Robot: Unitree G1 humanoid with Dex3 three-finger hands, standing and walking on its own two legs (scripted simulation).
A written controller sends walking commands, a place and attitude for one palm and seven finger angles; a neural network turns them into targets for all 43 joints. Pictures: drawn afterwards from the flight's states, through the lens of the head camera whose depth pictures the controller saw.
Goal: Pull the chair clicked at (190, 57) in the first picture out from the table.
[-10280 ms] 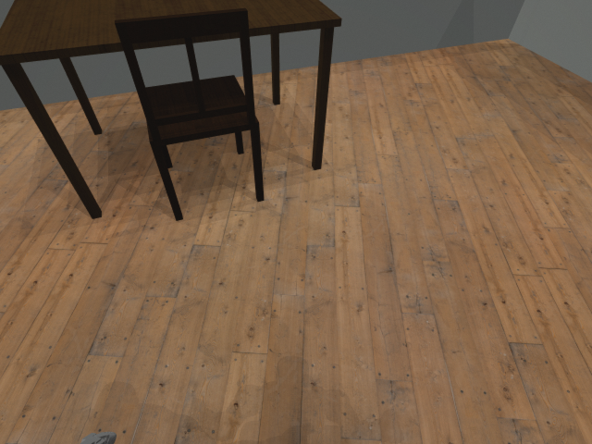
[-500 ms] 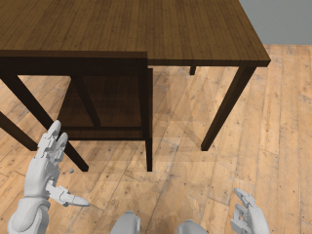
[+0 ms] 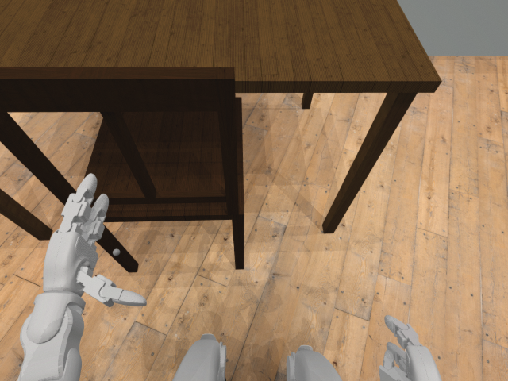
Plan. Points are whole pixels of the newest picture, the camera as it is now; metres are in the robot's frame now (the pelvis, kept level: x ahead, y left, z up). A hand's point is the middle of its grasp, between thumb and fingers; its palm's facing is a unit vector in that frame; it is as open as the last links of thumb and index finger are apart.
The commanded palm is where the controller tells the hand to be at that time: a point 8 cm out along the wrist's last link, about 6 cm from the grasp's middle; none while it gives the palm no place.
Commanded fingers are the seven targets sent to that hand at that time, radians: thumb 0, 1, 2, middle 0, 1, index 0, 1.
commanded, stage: aim the fingers beside a spindle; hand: left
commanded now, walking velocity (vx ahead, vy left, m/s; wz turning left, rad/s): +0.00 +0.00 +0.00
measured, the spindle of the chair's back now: (133, 158) +0.50 +0.26 -0.02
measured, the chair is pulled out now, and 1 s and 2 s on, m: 0.00 0.00 0.00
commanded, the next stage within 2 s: push the fingers through the gap in 1.34 s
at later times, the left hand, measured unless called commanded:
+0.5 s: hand (122, 236) +0.33 +0.22 +0.01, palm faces +0.07 -1.00 -0.04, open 16.9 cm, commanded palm +0.31 +0.27 +0.01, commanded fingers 0.00 -0.50 0.30 -0.06 -0.08 -0.06 -0.08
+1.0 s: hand (123, 226) +0.35 +0.23 +0.00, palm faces +0.07 -1.00 -0.04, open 16.9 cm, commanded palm +0.33 +0.28 +0.01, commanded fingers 0.00 -0.50 0.30 -0.06 -0.08 -0.06 -0.08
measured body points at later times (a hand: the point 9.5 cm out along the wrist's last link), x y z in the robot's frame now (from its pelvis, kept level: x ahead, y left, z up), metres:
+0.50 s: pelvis -0.01 +0.01 -0.01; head +0.10 +0.02 +0.43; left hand +0.32 +0.28 +0.02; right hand +0.14 -0.24 -0.11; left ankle +0.03 +0.11 -0.64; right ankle +0.01 -0.11 -0.64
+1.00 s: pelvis -0.01 +0.00 -0.02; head +0.11 +0.02 +0.41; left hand +0.34 +0.28 +0.01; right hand +0.12 -0.26 -0.13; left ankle +0.03 +0.11 -0.64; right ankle +0.01 -0.11 -0.64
